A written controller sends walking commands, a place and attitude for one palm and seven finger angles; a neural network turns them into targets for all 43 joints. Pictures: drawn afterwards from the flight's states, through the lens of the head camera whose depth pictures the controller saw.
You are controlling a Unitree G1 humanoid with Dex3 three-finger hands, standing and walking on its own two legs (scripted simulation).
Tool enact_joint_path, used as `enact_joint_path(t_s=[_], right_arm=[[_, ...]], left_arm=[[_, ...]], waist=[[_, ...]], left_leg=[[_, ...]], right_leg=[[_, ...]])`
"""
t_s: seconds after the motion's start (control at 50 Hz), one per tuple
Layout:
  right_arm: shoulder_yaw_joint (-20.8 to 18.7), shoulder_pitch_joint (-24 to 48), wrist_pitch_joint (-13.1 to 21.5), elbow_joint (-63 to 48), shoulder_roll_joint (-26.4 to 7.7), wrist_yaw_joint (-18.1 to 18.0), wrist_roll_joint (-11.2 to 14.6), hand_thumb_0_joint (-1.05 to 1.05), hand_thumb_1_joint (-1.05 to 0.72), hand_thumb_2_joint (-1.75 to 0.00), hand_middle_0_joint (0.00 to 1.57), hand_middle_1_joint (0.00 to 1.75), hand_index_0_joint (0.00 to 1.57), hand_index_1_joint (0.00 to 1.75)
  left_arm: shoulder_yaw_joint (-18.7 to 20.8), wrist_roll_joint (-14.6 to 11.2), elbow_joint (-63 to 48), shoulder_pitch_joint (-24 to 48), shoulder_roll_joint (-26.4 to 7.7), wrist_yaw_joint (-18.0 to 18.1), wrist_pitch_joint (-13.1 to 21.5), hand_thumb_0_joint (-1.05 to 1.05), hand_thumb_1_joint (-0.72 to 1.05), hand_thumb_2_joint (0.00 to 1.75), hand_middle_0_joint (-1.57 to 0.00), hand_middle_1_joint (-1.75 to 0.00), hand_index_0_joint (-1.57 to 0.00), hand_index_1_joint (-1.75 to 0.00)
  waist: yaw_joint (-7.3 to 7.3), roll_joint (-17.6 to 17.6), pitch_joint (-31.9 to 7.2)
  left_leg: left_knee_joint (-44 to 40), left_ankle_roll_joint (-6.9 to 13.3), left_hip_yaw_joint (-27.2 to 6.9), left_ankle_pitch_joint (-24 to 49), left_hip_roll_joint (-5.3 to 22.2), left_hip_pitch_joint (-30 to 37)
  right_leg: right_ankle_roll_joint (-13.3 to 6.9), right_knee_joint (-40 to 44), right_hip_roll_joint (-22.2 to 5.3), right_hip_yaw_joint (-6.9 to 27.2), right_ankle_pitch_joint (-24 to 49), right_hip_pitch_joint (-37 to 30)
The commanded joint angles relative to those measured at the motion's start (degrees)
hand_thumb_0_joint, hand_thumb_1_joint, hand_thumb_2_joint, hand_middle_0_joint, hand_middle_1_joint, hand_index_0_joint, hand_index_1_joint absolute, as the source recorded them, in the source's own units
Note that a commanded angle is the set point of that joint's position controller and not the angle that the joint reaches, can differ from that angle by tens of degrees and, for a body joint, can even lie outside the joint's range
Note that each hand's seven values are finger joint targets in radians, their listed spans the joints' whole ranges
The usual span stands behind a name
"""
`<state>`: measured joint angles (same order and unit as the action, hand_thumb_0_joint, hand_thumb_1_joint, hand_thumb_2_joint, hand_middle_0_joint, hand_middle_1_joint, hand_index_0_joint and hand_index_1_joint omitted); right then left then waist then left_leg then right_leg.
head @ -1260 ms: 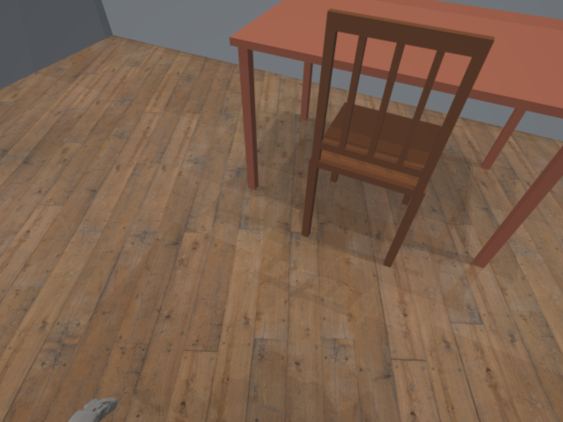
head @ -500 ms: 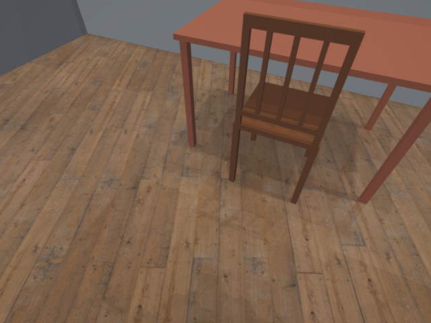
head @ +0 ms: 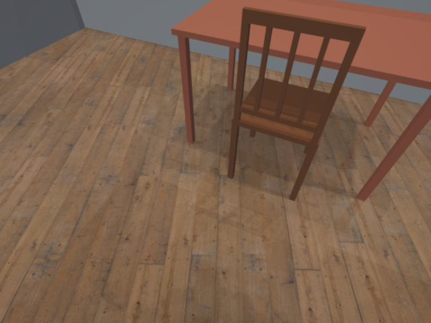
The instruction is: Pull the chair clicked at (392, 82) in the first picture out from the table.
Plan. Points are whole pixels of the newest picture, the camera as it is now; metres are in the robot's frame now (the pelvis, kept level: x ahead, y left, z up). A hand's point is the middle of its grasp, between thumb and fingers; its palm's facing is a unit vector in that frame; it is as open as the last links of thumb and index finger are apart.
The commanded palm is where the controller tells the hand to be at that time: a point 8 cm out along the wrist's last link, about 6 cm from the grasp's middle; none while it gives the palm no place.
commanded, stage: look at it before walking up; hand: left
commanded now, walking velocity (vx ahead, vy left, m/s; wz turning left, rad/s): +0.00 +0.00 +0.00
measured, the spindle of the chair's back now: (286, 79) +0.98 -0.22 -0.06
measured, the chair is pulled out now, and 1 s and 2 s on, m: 0.00 0.00 0.00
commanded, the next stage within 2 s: walk to a spot facing it in 0.18 s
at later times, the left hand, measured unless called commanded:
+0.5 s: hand out of the picture +0.07 +0.22 -0.17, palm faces -0.07 -0.96 -0.27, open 7.4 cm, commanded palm none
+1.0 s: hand (170, 313) +0.18 +0.11 -0.17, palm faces -0.24 -0.95 -0.19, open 7.4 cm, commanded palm none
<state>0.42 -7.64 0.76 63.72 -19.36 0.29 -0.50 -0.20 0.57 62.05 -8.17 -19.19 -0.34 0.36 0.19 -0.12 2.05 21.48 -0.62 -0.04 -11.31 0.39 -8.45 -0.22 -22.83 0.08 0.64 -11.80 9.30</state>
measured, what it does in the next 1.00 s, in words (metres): walks ahead, turning right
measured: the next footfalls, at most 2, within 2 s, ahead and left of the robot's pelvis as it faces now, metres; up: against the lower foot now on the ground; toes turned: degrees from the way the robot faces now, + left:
left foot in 1.18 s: +0.39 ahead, +0.01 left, +0.00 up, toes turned -15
right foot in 1.76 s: +0.51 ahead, -0.29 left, +0.00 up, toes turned -34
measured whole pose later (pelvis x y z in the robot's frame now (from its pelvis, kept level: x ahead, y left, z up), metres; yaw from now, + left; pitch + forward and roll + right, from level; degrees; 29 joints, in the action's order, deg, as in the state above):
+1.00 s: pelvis +0.16 -0.06 +0.00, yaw -18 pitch +1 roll +0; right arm -2.9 -8.1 0.6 55.9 -11.8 0.9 -1.2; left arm 1.8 1.3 59.9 -23.0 -7.9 0.0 3.6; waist -0.9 1.5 1.6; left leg 59.3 -3.2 2.1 -10.2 6.7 -37.0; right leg -4.1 -19.4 4.2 1.4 -15.8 4.5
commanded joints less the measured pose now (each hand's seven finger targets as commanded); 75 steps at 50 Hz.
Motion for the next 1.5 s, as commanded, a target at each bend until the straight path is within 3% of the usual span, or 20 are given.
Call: enact_joint_path(t_s=[0.0, 0.28, 0.36, 0.48, 0.54, 0.6, 0.62, 0.64, 0.66, 0.76, 0.84, 1.04, 1.08, 1.12, 1.14, 1.16, 1.18, 1.24, 1.3, 1.48], right_arm=[[-2.45, 2.71, 1.44, -3.44, -11.51, -1.1, 0.05, 0.0, -0.9, -0.9, 0.2, 0.3, 0.2, 0.3], [-1.72, 2.0, 1.04, -2.69, -8.25, -1.02, -0.16, 0.0, -0.9, -0.9, 0.2, 0.3, 0.2, 0.3], [-1.79, -2.37, -0.17, -2.84, -5.41, -0.87, -0.73, 0.0, -0.9, -0.9, 0.2, 0.3, 0.2, 0.3], [-5.01, -8.02, 1.04, -5.29, -9.56, -1.32, -0.54, 0.0, -0.9, -0.9, 0.2, 0.3, 0.2, 0.3], [-5.14, -8.47, 1.95, -5.66, -7.4, -1.47, -0.85, 0.0, -0.9, -0.9, 0.2, 0.3, 0.2, 0.3], [-5.12, -4.53, 1.99, -6.61, -6.06, -1.45, -0.89, 0.0, -0.9, -0.9, 0.2, 0.3, 0.2, 0.3], [-4.7, -3.99, 1.97, -7.29, -4.32, -1.01, -0.45, 0.0, -0.9, -0.9, 0.2, 0.3, 0.2, 0.3], [-3.5, -3.05, 2.14, -10.19, 0.62, -0.35, 0.1, 0.0, -0.9, -0.9, 0.2, 0.3, 0.2, 0.3], [-3.62, 1.12, 2.51, -12.59, -0.47, -0.41, -0.34, 0.0, -0.9, -0.9, 0.2, 0.3, 0.2, 0.3], [-4.25, -1.42, 1.73, -9.31, 1.97, -0.01, -0.96, 0.0, -0.9, -0.9, 0.2, 0.3, 0.2, 0.3], [-4.44, -4.14, 0.72, -9.06, 3.61, 0.24, -0.93, 0.0, -0.9, -0.9, 0.2, 0.3, 0.2, 0.3], [-3.69, 5.86, 1.75, -13.43, 6.01, 0.75, -0.42, 0.0, -0.9, -0.9, 0.2, 0.3, 0.2, 0.3], [-3.73, 4.15, 2.28, -12.99, 6.0, 0.67, -0.3, 0.0, -0.9, -0.9, 0.2, 0.3, 0.2, 0.3], [-4.3, -7.62, 3.0, -9.16, 4.21, -0.28, -0.69, 0.0, -0.9, -0.9, 0.2, 0.3, 0.2, 0.3], [-5.02, -16.54, 3.31, -6.76, 0.39, -0.95, -1.09, 0.0, -0.9, -0.9, 0.2, 0.3, 0.2, 0.3], [-6.45, -21.87, 3.58, -5.57, -6.1, -1.31, -1.79, 0.0, -0.9, -0.9, 0.2, 0.3, 0.2, 0.3], [-5.93, -21.84, 2.67, -5.76, -6.04, -1.55, -1.03, 0.0, -0.9, -0.9, 0.2, 0.3, 0.2, 0.3], [-3.74, -11.53, 3.18, -7.4, 3.05, -1.73, -1.0, 0.0, -0.9, -0.9, 0.2, 0.3, 0.2, 0.3], [-2.82, -11.68, 4.55, -5.81, 5.82, -2.05, -0.66, 0.0, -0.9, -0.9, 0.2, 0.3, 0.2, 0.3], [-3.06, -20.1, 4.74, -1.57, 4.82, -2.66, -0.64, 0.0, -0.9, -0.9, 0.2, 0.3, 0.2, 0.3]], left_arm=[[2.27, 0.01, -3.68, 2.15, -11.64, 1.04, 1.21, 0.0, 0.9, 0.9, -0.2, -0.3, -0.2, -0.3], [1.65, -0.03, -2.58, 0.39, -8.65, 1.08, 0.92, 0.0, 0.9, 0.9, -0.2, -0.3, -0.2, -0.3], [1.76, 0.48, -3.19, -2.82, -5.83, 0.29, -1.07, 0.0, 0.9, 0.9, -0.2, -0.3, -0.2, -0.3], [3.22, 0.67, -9.06, -0.9, -2.19, -1.36, -0.71, 0.0, 0.9, 0.9, -0.2, -0.3, -0.2, -0.3], [3.77, 0.63, -10.59, -0.35, -0.11, -2.05, 0.09, 0.0, 0.9, 0.9, -0.2, -0.3, -0.2, -0.3], [4.36, 0.63, -7.34, -11.66, 1.72, -2.45, 0.51, 0.0, 0.9, 0.9, -0.2, -0.3, -0.2, -0.3], [5.12, 0.87, -4.68, -19.84, -1.61, -1.95, 1.05, 0.0, 0.9, 0.9, -0.2, -0.3, -0.2, -0.3], [6.86, 1.22, -3.31, -26.18, -8.82, -0.68, 2.02, 0.0, 0.9, 0.9, -0.2, -0.3, -0.2, -0.3], [6.77, 0.0, -3.34, -28.44, -9.53, 0.3, 2.06, 0.0, 0.9, 0.9, -0.2, -0.3, -0.2, -0.3], [4.8, 0.46, -6.68, -15.9, -1.03, 0.73, 3.14, 0.0, 0.9, 0.9, -0.2, -0.3, -0.2, -0.3], [4.65, 0.49, -5.81, -16.62, 0.15, 0.88, 4.1, 0.0, 0.9, 0.9, -0.2, -0.3, -0.2, -0.3], [4.06, 1.05, -3.14, -19.98, 1.58, 2.05, 3.71, 0.0, 0.9, 0.9, -0.2, -0.3, -0.2, -0.3], [4.24, 1.06, -3.19, -19.03, 0.99, 2.03, 3.51, 0.0, 0.9, 0.9, -0.2, -0.3, -0.2, -0.3], [4.65, 0.69, -3.24, -16.91, 0.53, 1.96, 3.54, 0.0, 0.9, 0.9, -0.2, -0.3, -0.2, -0.3], [4.7, 0.1, -3.56, -17.53, 1.98, 1.69, 3.54, 0.0, 0.9, 0.9, -0.2, -0.3, -0.2, -0.3], [4.33, -0.63, -3.99, -21.51, 5.3, 0.91, 3.26, 0.0, 0.9, 0.9, -0.2, -0.3, -0.2, -0.3], [4.32, -0.1, -4.82, -19.59, 4.09, 0.95, 3.54, 0.0, 0.9, 0.9, -0.2, -0.3, -0.2, -0.3], [4.61, 1.09, -4.56, -12.87, 4.82, 0.03, 2.53, 0.0, 0.9, 0.9, -0.2, -0.3, -0.2, -0.3], [4.38, 1.19, -3.08, -15.48, 7.52, -0.61, 0.87, 0.0, 0.9, 0.9, -0.2, -0.3, -0.2, -0.3], [3.98, 1.33, -5.18, -4.95, 7.93, -1.27, -0.3, 0.0, 0.9, 0.9, -0.2, -0.3, -0.2, -0.3]], waist=[[-0.21, 0.2, -4.34], [-0.14, -0.16, -4.78], [-0.05, -0.38, 0.33], [2.37, 11.14, 5.49], [1.58, 7.6, 4.12], [-4.17, 6.11, -0.65], [-7.66, -3.93, -4.32], [-9.51, -23.53, -4.36], [-9.89, -18.95, -3.71], [-1.91, -1.07, 2.14], [-0.01, -2.98, 0.36], [-2.91, -7.54, 2.4], [-2.21, -8.2, 1.85], [3.12, -5.3, -2.91], [6.18, 0.9, -8.4], [5.61, 17.78, -13.95], [5.23, 15.65, -12.65], [1.22, 5.97, 3.1], [-1.42, 7.24, 1.5], [0.89, 6.19, 3.52]], left_leg=[[-3.59, 1.95, -5.53, 6.71, 6.37, 1.05], [-3.29, 1.28, -4.16, 5.21, 6.43, 2.73], [-2.05, 1.13, -2.22, -13.99, 6.29, -0.63], [-11.64, 10.54, -14.35, -18.87, 21.33, 5.68], [-7.23, 10.32, -6.78, -2.34, 21.91, 7.31], [6.7, 4.98, 5.08, 0.22, 16.06, -2.56], [20.42, 2.31, 9.46, -2.75, 11.45, -10.37], [40.07, -1.45, 12.6, -21.59, 3.4, -29.13], [47.75, -0.84, 4.57, -23.12, 2.91, -33.92], [46.98, -1.78, 0.93, -4.8, 7.78, -28.86], [43.8, -2.84, 1.58, 0.55, 7.0, -29.93], [24.15, -1.0, 4.11, -1.48, 5.12, -26.33], [18.5, 0.23, 5.39, -3.28, 3.15, -20.04], [9.39, 1.53, 6.14, 1.72, 0.92, -3.52], [6.97, 3.05, 0.22, 4.69, 5.89, 10.75], [1.49, 9.17, -22.8, 9.29, 23.57, 22.35], [-5.42, 12.74, -30.94, 5.11, 28.28, 17.71], [-10.06, 10.44, -18.01, -2.49, 22.03, -3.0], [-9.02, 7.63, -3.75, 10.94, 16.33, -5.21], [-9.46, 7.62, 1.59, 22.18, 15.9, 6.31]], right_leg=[[-1.7, 3.78, -6.6, 6.28, 6.7, -0.73], [-1.44, 4.63, -6.55, 6.8, 5.72, -0.54], [-2.16, 3.46, -4.27, 9.18, -13.95, 6.16], [-0.54, -24.25, -0.33, -0.62, -16.05, 24.93], [-0.28, -24.0, -4.33, -1.08, -16.56, 24.16], [-0.98, -10.19, -1.48, -6.33, -5.35, 2.87], [-2.15, -3.8, -1.6, -3.46, -2.99, -8.95], [-8.63, 6.28, -18.33, 25.54, -7.85, -16.84], [-12.5, 11.1, -22.44, 37.32, -3.88, -15.5], [-11.39, 10.57, -15.14, 19.88, 1.99, -0.19], [-10.23, 10.02, -11.55, 12.53, 11.82, -1.67], [-10.16, 6.32, -11.31, 11.28, 25.83, -6.77], [-9.4, 3.87, -10.56, 10.89, 28.68, -6.41], [-7.38, -8.07, -7.28, 7.89, 31.79, -2.47], [-5.82, -20.09, -4.15, 6.22, 21.34, 4.9], [-2.47, -39.22, 4.29, -1.4, -11.08, 19.56], [-2.98, -49.69, 3.41, 2.04, -20.76, 22.99], [-2.01, -53.32, -4.01, 2.9, -7.91, 25.4], [-0.76, -48.37, -4.4, 1.66, -2.28, 21.35], [1.02, -35.02, -6.42, -2.3, 4.53, 31.23]])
